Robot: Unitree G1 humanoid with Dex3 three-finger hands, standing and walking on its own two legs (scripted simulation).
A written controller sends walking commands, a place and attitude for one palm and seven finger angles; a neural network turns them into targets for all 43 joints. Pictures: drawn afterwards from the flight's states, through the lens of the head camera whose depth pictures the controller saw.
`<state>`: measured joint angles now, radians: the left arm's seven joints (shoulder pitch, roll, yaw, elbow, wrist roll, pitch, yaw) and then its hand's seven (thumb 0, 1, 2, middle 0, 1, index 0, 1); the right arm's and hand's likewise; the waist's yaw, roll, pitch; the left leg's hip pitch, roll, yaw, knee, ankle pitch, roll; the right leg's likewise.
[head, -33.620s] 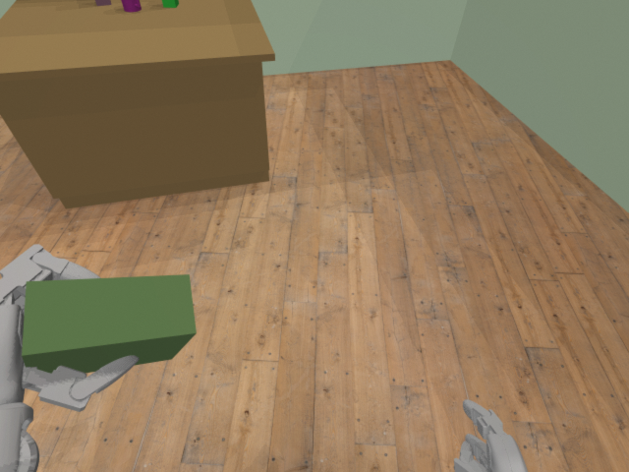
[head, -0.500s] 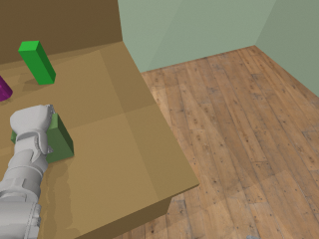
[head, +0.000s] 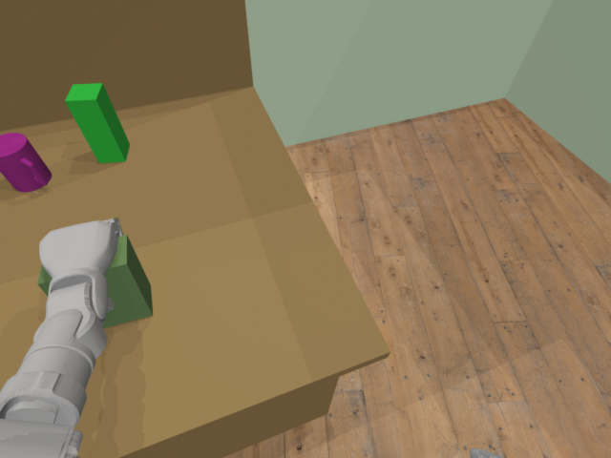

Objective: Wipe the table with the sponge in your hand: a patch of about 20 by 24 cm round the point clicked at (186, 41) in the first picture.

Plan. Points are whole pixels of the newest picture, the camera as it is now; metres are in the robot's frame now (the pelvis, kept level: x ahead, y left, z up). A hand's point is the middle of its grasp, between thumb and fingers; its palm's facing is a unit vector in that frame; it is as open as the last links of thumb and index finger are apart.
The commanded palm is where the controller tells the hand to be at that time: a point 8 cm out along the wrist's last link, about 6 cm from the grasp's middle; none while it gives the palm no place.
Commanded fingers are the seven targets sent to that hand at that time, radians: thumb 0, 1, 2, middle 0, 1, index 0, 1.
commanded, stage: wipe back along the first lane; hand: left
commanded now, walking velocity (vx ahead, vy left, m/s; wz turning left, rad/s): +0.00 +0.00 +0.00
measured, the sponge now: (107, 294) +0.35 +0.33 -0.05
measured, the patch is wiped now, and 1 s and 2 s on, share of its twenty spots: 1.00 1.00 1.00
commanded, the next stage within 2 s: lift the sponge slowly off the table in 1.24 s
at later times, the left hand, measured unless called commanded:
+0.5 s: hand (101, 295) +0.32 +0.31 +0.01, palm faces -0.06 -0.02 -1.00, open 10.2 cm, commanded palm +0.28 +0.28 +0.04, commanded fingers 0.00 0.10 1.30 -1.20 -1.60 -1.20 -1.60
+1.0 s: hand (100, 337) +0.26 +0.28 +0.01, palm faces -0.03 -0.05 -1.00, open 10.2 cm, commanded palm +0.21 +0.26 +0.03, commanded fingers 0.00 0.10 1.30 -1.20 -1.60 -1.20 -1.60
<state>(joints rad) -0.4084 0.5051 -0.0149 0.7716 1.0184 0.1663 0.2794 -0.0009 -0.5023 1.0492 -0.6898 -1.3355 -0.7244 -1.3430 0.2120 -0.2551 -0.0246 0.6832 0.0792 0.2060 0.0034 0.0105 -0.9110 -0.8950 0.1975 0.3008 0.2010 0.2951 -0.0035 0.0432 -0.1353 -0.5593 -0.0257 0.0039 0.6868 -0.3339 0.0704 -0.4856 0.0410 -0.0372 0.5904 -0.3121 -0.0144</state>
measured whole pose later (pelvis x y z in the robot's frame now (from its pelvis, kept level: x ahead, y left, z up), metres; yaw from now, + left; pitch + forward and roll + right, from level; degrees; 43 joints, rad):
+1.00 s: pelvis +0.01 -0.01 +0.01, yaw +0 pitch +6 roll -2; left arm 0.07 0.39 -0.07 0.28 0.99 0.27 0.31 0.00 -0.48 1.04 -0.67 -1.35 -0.70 -1.36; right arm 0.11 -0.25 -0.01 0.64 0.08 0.14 0.01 0.01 -0.91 -0.90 0.20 0.30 0.20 0.30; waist 0.06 0.06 -0.12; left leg -0.40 -0.03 0.01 0.63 -0.33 0.06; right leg -0.35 0.04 -0.02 0.56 -0.32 -0.02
